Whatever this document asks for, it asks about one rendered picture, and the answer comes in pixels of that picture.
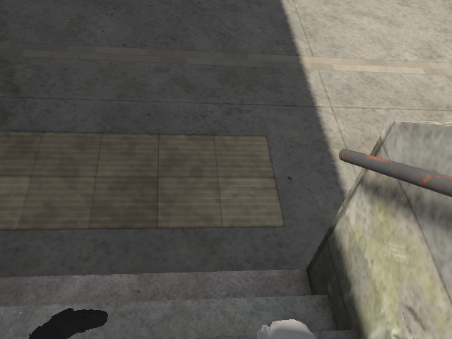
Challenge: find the robot right thigh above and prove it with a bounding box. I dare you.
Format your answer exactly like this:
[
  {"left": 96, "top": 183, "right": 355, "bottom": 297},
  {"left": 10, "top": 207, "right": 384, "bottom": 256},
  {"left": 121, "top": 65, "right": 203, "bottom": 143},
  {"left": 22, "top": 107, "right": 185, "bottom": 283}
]
[{"left": 257, "top": 319, "right": 317, "bottom": 339}]

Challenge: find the left robot hand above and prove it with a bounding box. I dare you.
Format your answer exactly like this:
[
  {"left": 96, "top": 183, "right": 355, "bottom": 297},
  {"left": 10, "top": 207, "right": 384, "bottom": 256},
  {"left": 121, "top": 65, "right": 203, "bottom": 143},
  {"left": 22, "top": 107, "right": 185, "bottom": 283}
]
[{"left": 29, "top": 308, "right": 108, "bottom": 339}]

